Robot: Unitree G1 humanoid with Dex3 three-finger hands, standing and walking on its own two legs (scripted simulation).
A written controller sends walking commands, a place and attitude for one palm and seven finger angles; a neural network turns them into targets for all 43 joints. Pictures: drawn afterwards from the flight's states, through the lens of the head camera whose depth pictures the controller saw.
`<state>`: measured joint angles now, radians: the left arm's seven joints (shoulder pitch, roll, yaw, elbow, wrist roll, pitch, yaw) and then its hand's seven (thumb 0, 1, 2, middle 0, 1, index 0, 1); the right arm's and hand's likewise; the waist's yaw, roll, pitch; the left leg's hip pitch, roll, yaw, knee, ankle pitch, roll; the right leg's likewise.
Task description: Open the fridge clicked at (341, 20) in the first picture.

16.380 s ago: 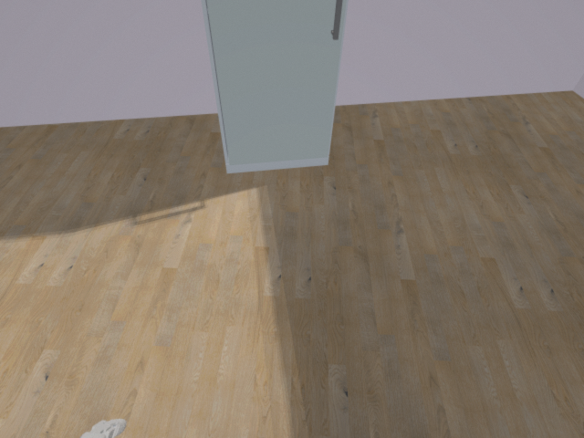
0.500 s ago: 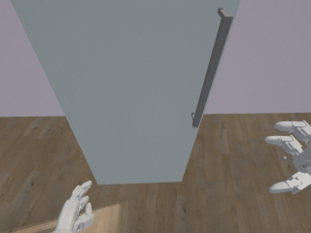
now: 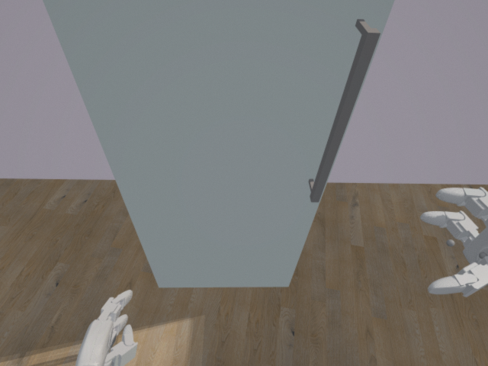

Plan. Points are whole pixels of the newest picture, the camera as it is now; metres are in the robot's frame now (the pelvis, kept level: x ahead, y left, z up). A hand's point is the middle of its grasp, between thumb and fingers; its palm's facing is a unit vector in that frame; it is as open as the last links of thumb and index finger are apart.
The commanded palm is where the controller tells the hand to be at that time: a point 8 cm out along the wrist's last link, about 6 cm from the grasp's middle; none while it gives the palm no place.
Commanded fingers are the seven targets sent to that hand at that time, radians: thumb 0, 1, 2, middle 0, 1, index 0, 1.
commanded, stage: raise the hand to about handle height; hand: right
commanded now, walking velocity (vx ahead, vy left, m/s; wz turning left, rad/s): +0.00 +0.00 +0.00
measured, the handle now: (333, 129) +0.51 -0.15 +0.14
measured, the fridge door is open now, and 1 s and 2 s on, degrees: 0 0 0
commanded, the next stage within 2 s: move the hooked fingers beside the handle in 0.08 s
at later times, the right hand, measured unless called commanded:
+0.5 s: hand (422, 221) +0.31 -0.25 +0.13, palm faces -0.02 +1.00 -0.04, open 14.0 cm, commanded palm +0.28 -0.30 +0.13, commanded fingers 0.00 0.50 -0.30 0.30 1.20 0.30 1.20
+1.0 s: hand (392, 194) +0.37 -0.23 +0.12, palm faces -0.03 +1.00 -0.02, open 14.0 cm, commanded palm +0.34 -0.28 +0.12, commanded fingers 0.00 0.50 -0.30 0.30 1.20 0.30 1.20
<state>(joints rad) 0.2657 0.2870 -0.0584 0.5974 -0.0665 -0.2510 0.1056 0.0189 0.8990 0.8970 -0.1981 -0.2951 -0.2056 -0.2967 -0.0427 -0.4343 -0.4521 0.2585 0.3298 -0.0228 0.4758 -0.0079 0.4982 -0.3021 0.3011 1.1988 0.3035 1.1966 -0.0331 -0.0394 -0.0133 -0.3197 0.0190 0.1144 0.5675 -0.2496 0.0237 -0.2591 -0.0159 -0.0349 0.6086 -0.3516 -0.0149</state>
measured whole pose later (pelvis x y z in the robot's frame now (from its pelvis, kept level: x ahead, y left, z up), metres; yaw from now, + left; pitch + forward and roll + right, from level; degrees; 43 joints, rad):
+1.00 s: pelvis +0.00 +0.00 +0.00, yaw +1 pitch +3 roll +0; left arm 0.28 0.28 -0.05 0.62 -0.06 -0.19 0.10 0.02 0.90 0.90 -0.20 -0.30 -0.21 -0.30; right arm -0.36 -0.40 -0.35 0.54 0.26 -0.06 0.39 -0.01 0.50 -0.30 0.30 1.20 0.30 1.20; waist 0.02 -0.03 -0.03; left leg -0.39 0.02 0.09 0.58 -0.25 0.02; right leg -0.31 -0.01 -0.05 0.60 -0.34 -0.02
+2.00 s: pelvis +0.01 -0.01 -0.01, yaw +3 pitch +10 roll +1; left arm 0.40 0.28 -0.04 0.63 -0.04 -0.05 0.04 0.01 0.90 0.90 -0.20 -0.29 -0.21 -0.30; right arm -0.72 -0.46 -0.39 0.97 0.17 -0.24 0.33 -0.01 0.50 -0.30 0.30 1.20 0.30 1.20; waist 0.10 -0.01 -0.06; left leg -0.56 0.01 0.06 0.64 -0.26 0.01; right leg -0.48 -0.02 -0.08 0.68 -0.38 -0.03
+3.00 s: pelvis +0.00 +0.00 -0.01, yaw +1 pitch +10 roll +1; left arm 0.38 0.30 -0.03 0.64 -0.05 -0.04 0.05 0.01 0.90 0.90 -0.20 -0.29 -0.21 -0.30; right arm -0.75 -0.42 -0.32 0.98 0.20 -0.24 0.33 -0.01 0.50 -0.30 0.30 1.20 0.30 1.20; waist 0.08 -0.01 -0.06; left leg -0.56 0.02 0.09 0.65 -0.26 0.02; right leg -0.50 -0.02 -0.05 0.71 -0.38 -0.02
